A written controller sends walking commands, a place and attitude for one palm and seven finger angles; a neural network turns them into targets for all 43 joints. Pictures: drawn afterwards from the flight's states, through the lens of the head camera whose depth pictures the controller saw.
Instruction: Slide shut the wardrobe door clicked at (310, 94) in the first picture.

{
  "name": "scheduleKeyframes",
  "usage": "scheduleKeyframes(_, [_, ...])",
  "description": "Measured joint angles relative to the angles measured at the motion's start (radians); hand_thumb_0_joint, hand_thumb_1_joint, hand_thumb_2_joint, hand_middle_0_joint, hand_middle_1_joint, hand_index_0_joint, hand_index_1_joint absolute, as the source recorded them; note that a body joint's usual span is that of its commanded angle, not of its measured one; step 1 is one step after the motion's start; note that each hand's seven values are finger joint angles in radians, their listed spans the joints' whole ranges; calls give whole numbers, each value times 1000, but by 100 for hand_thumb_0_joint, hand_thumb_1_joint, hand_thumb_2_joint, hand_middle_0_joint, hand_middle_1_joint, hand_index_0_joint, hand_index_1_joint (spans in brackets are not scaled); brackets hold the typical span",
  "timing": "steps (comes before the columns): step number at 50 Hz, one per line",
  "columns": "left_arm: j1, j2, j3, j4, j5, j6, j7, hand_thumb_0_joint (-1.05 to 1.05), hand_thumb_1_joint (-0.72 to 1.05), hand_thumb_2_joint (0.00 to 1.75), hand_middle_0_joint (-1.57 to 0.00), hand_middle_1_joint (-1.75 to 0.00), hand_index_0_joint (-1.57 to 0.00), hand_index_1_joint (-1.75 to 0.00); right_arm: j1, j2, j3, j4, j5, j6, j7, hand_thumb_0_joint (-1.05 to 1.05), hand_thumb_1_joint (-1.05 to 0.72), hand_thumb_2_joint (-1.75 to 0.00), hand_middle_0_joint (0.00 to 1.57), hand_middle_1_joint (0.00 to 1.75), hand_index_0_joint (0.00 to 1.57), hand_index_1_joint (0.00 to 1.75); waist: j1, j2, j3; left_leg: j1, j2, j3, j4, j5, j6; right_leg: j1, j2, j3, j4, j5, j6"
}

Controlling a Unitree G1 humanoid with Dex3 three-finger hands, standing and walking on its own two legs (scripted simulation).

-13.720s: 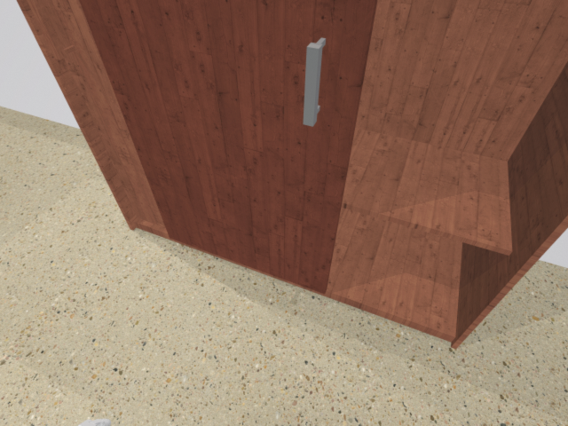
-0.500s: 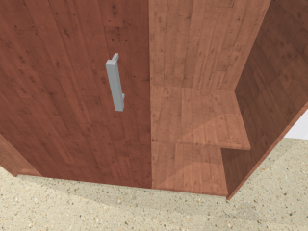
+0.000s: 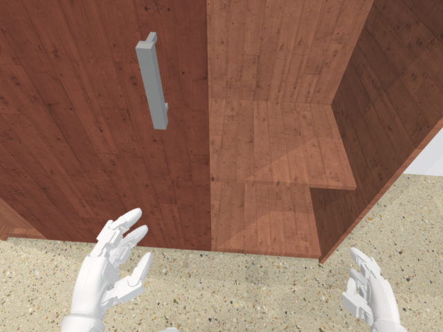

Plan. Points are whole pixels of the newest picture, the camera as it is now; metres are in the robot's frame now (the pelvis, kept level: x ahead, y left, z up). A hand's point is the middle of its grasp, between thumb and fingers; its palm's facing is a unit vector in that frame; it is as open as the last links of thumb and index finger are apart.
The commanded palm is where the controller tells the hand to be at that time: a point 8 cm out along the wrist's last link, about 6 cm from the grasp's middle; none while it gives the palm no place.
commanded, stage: raise the hand with hooked fingers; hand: left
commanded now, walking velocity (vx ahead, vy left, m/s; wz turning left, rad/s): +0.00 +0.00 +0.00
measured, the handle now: (156, 83) +0.51 +0.15 +0.19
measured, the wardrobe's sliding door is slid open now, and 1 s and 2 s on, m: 0.49 0.49 0.49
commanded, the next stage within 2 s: move the hooked fingers beside the handle in 1.68 s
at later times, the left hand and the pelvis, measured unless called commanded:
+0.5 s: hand (67, 246) +0.22 +0.24 +0.10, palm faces +0.04 -1.00 -0.08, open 11.6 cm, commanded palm +0.19 +0.29 +0.11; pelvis +0.01 +0.02 +0.02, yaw +2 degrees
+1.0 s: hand (2, 202) +0.25 +0.30 +0.18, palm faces +0.08 -0.99 -0.08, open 13.9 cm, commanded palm +0.22 +0.34 +0.19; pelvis +0.01 +0.03 +0.05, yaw +3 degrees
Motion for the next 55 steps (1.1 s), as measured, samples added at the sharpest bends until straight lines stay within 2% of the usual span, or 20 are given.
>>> scheduleKeyframes(2, [53, 26, 8, -22, -2, 40, 4, 1, 57, 76, -23, -51, -23, -52, -7, 13, 12, -40, 1, 25, -7, 1, -91, -89, 20, 30, 20, 30, 14, 2, 13, -7, 1, -14, 22, -10, 1, 4, 0, -13, 11, -9, 1])
scheduleKeyframes(4, [93, 51, 24, -48, -16, 49, 20, 1, 52, 74, -24, -54, -23, -55, -7, 23, 29, -64, -1, 28, -17, 1, -91, -89, 20, 30, 20, 30, 28, 13, 25, -23, 2, -35, 43, -16, 1, 5, 1, -33, 14, -13, 0])
scheduleKeyframes(7, [99, 84, 54, -94, -51, 8, 21, 1, 45, 71, -24, -59, -23, -59, -1, 33, 60, -63, -5, 5, -31, 1, -91, -89, 20, 30, 20, 30, 50, 34, 37, -61, 3, -69, 74, -21, 1, -6, 2, -66, 17, -13, -1])
scheduleKeyframes(10, [39, 103, 78, -118, -86, -22, -22, 1, 38, 68, -24, -63, -24, -64, 2, 42, 96, -30, -1, -12, -43, 1, -90, -89, 20, 30, 20, 30, 64, 56, 51, -84, 3, -92, 91, -19, 0, -11, 4, -88, 12, -8, -1])
scheduleKeyframes(12, [-17, 115, 87, -116, -102, 8, -61, 1, 33, 66, -24, -66, -24, -67, 5, 50, 118, -6, 4, -8, -51, 1, -90, -89, 20, 30, 20, 30, 65, 66, 63, -82, 2, -97, 83, -13, 1, -4, 4, -93, -1, 0, 1])
scheduleKeyframes(15, [-80, 139, 103, -102, -111, 105, -106, 1, 26, 63, -25, -71, -24, -71, 21, 63, 141, 20, 9, 7, -64, 1, -90, -89, 21, 30, 20, 30, 52, 72, 72, -52, 0, -88, 46, 2, 6, 22, 5, -85, -39, 20, 6])
scheduleKeyframes(19, [-92, 160, 147, -95, -133, 209, -110, 1, 17, 59, -26, -77, -25, -77, 56, 67, 143, 34, 11, 18, -75, 2, -90, -89, 21, 30, 21, 30, 20, 70, 71, 13, 0, -63, -26, 23, 14, 75, 8, -63, -106, 48, 17])
scheduleKeyframes(21, [-83, 165, 173, -102, -143, 222, -97, 0, 12, 57, -26, -80, -25, -80, 77, 58, 134, 37, 11, 16, -77, 2, -90, -89, 21, 30, 21, 30, 10, 67, 68, 46, -1, -53, -59, 31, 17, 103, 9, -53, -139, 61, 21])
scheduleKeyframes(25, [-70, 169, 202, -124, -155, 208, -81, 0, 3, 53, -27, -86, -26, -86, 109, 20, 114, 43, 13, 2, -76, 2, -90, -89, 21, 30, 20, 30, 3, 62, 64, 98, -6, -43, -108, 43, 23, 154, 8, -45, -190, 78, 29])
scheduleKeyframes(28, [-76, 178, 212, -125, -158, 210, -89, 0, -4, 50, -27, -90, -27, -91, 117, -7, 102, 47, 18, -3, -77, 2, -90, -89, 21, 30, 20, 30, 5, 56, 65, 130, -10, -40, -134, 50, 28, 186, 7, -42, -219, 88, 34])
scheduleKeyframes(34, [-125, 208, 221, -107, -160, 255, -108, 0, -18, 44, -28, -99, -28, -100, 107, -33, 99, 40, 25, -16, -86, 2, -90, -89, 20, 30, 20, 30, 18, 49, 77, 197, -16, -41, -189, 70, 33, 260, 6, -44, -285, 114, 40])
scheduleKeyframes(40, [-212, 239, 258, -74, -173, 309, -136, -1, -32, 38, -29, -108, -29, -109, 82, -20, 123, 34, 28, -24, -89, 2, -90, -89, 20, 30, 20, 30, 38, 52, 84, 268, -20, -44, -256, 100, 34, 337, 9, -49, -364, 149, 42])
scheduleKeyframes(45, [-289, 263, 290, -31, -184, 379, -168, -1, -42, 34, -30, -114, -29, -115, 59, -4, 150, 33, 32, -16, -94, 1, -90, -89, 20, 30, 20, 30, 55, 63, 86, 317, -22, -45, -308, 126, 35, 388, 11, -50, -421, 178, 43])
scheduleKeyframes(55, [-423, 318, 348, 45, -188, 479, -216, -1, -49, 31, -31, -119, -30, -119, 49, 6, 177, 46, 40, 15, -104, 1, -90, -89, 21, 30, 20, 30, 70, 73, 87, 374, -24, -49, -383, 171, 31, 448, 17, -56, -497, 221, 37])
